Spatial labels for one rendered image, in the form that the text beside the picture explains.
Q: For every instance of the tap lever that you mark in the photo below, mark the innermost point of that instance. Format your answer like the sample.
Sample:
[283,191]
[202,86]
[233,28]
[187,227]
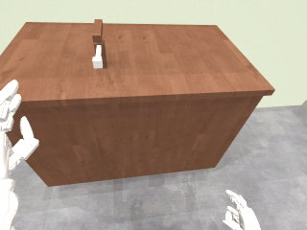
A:
[97,60]

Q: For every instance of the left robot hand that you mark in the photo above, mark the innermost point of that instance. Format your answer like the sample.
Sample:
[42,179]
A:
[9,103]

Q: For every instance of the counter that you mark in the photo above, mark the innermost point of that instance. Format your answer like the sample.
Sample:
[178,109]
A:
[170,98]

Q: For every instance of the right robot hand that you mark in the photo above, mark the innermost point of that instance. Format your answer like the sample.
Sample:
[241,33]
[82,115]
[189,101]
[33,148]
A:
[245,219]

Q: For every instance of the robot left forearm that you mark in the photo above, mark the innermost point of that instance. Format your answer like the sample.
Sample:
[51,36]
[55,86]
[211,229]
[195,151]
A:
[9,204]

